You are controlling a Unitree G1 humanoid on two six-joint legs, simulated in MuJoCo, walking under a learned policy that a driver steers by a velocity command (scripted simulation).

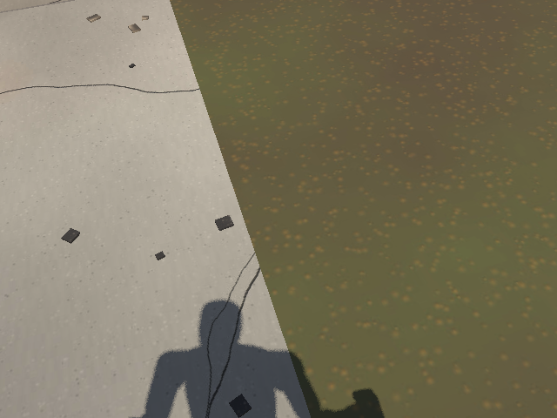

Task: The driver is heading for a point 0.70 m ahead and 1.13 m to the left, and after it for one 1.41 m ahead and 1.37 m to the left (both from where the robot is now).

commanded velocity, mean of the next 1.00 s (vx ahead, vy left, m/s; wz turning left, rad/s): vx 0.50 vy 0.00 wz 0.39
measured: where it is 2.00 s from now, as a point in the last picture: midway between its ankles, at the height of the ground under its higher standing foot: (161, 248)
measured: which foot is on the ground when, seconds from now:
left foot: up 0.00-0.26, down 0.28-0.78, up 0.80-1.00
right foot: down 0.00-0.30, up 0.32-0.74, down 0.76-1.00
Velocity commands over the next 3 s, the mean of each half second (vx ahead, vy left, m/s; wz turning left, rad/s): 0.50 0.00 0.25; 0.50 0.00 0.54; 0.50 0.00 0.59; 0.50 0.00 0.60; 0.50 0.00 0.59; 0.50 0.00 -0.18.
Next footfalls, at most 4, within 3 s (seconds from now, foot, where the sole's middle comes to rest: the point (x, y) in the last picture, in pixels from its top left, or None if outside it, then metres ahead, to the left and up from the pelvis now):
0.28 left None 0.32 0.15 -0.78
0.76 right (316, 365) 0.62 -0.02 -0.78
1.28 left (180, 316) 0.75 0.35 -0.78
1.78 right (183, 215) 1.10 0.39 -0.78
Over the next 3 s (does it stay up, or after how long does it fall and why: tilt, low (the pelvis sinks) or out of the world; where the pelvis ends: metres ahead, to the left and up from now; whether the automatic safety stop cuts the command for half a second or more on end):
stays up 1.19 0.98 0.00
